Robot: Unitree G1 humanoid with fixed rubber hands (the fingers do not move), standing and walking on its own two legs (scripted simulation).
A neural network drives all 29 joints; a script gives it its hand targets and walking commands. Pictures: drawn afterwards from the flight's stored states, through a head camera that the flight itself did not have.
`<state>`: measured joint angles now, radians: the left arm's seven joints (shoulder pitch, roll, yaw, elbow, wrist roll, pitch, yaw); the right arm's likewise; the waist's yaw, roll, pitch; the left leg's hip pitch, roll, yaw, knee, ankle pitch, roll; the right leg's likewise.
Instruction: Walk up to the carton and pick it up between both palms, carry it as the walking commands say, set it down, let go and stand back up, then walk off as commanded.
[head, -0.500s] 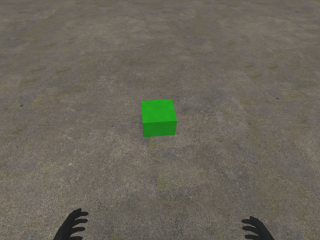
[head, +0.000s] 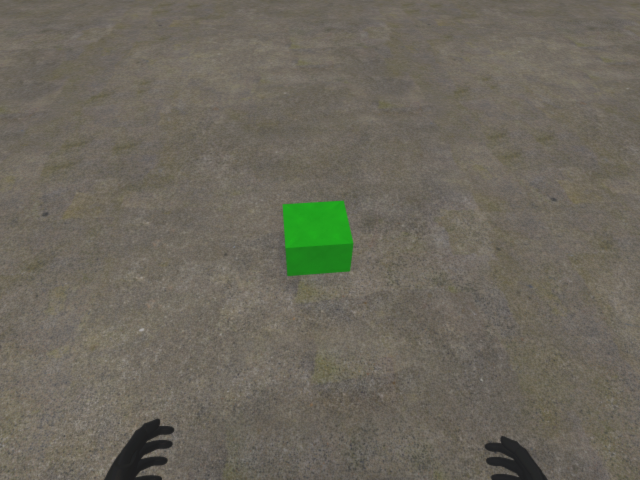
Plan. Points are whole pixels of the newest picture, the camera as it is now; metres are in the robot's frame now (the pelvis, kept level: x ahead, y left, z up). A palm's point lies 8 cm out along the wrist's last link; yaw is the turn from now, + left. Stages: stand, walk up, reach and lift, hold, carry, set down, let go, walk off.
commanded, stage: stand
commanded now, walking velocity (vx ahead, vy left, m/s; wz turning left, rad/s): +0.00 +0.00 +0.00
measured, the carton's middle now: (316, 237) +1.13 +0.03 -0.67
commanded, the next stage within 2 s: walk up in 0.72 s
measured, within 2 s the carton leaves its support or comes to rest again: neither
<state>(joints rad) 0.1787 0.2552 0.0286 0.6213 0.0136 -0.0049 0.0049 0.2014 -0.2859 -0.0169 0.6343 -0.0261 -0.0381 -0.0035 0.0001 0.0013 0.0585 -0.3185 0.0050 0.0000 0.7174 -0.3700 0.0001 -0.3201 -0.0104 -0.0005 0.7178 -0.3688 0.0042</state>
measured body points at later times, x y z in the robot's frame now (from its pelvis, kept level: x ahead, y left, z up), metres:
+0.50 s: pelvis -0.01 +0.00 +0.00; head +0.01 -0.01 +0.45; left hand +0.15 +0.25 -0.09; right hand +0.14 -0.27 -0.09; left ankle +0.01 +0.12 -0.72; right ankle +0.01 -0.12 -0.72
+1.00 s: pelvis +0.00 -0.01 +0.01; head +0.01 -0.01 +0.46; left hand +0.14 +0.25 -0.09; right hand +0.12 -0.27 -0.10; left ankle +0.01 +0.12 -0.71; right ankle +0.01 -0.12 -0.71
